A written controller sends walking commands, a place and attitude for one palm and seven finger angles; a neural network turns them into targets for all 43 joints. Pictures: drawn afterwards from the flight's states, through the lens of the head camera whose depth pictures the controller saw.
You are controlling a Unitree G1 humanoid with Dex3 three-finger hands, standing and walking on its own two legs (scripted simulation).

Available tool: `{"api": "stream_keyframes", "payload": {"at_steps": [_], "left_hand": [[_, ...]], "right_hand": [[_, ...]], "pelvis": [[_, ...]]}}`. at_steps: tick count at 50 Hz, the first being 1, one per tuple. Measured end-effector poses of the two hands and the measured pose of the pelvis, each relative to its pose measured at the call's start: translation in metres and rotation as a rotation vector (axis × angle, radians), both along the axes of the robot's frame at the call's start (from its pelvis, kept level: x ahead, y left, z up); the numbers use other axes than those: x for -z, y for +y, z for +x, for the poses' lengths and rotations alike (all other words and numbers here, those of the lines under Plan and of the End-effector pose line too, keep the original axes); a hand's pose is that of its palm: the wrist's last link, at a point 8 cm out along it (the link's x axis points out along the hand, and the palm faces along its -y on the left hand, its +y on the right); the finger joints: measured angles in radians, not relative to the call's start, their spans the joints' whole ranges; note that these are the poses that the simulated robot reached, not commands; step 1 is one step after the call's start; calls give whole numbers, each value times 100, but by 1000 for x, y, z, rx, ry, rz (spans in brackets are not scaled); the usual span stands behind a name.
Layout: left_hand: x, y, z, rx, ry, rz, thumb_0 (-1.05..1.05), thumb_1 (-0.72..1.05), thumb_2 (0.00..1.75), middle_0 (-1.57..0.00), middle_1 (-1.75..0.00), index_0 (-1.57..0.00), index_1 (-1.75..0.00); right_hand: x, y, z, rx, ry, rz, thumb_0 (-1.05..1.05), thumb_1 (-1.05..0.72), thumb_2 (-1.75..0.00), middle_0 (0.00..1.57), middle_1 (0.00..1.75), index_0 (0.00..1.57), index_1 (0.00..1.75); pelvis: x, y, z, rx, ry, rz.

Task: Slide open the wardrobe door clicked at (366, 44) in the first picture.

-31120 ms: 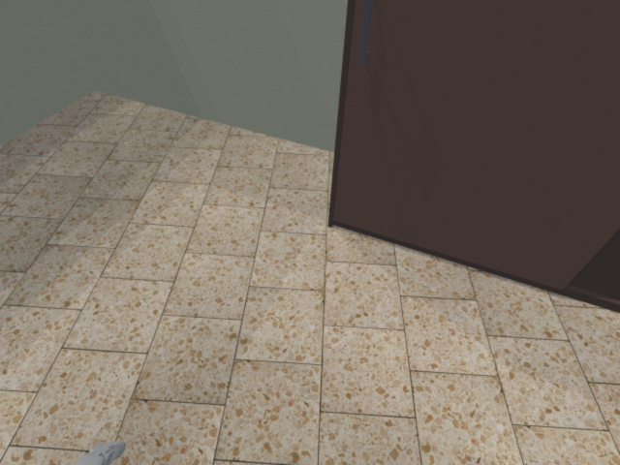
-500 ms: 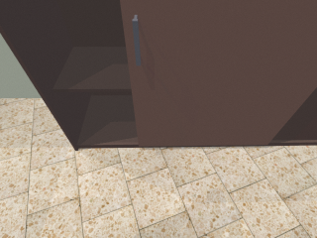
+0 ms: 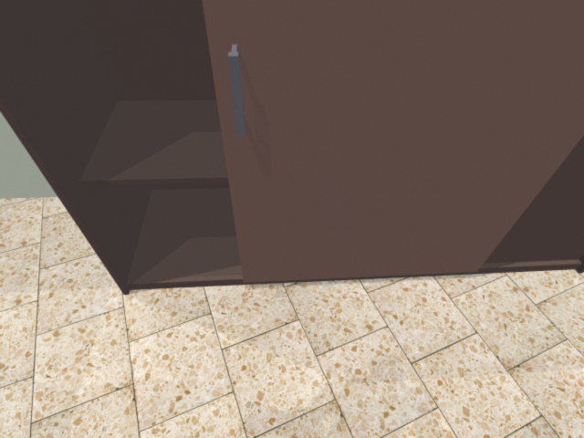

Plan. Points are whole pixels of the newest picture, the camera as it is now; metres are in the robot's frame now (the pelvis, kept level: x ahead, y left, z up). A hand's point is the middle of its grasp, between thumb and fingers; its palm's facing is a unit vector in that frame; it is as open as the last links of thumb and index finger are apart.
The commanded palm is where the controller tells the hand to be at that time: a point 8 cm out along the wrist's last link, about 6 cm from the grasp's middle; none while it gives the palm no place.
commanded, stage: look to check the result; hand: left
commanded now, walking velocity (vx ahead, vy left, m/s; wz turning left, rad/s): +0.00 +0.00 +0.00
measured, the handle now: (237, 92) +0.74 +0.15 +0.09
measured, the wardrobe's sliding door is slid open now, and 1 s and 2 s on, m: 0.45 0.45 0.45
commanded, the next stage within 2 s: stand and wait in 0.60 s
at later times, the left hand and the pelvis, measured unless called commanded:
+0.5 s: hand out of the picture +0.08 +0.23 -0.16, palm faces -0.02 -0.94 -0.33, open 7.4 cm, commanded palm none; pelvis +0.02 -0.02 +0.00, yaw +0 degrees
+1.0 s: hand out of the picture +0.10 +0.21 -0.16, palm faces -0.03 -0.95 -0.31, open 7.4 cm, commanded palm none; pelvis +0.02 -0.03 +0.00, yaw +0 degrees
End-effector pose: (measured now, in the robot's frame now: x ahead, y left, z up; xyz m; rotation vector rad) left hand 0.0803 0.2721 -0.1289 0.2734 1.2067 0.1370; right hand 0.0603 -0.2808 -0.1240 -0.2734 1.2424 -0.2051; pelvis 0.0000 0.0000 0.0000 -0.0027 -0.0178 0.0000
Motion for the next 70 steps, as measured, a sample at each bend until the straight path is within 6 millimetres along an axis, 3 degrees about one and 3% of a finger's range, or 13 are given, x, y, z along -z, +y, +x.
{"api": "stream_keyframes", "payload": {"at_steps": [16,29,46,70], "left_hand": [[-7,8,-5,-30,48,47,1,90,89,-20,-30,-20,-30],[-8,-4,2,-35,37,44,1,90,89,-20,-30,-20,-30],[-6,-20,10,-24,25,29,1,90,89,-20,-30,-20,-30],[-7,-14,4,-19,31,41,1,90,89,-20,-30,-20,-30]], "right_hand": [[-1,-15,27,-25,-6,-7,0,-91,-90,20,30,21,30],[-3,-24,41,-36,-22,-6,0,-91,-90,21,30,21,30],[-2,-33,30,-13,2,-9,0,-91,-90,20,30,21,30],[-2,-33,18,0,10,-7,0,-91,-90,21,30,21,30]], "pelvis": [[-2,-10,14,-5,5,1],[-3,-20,21,-8,2,3],[-3,-29,25,-2,-4,1],[-3,-28,19,6,-12,0]]}}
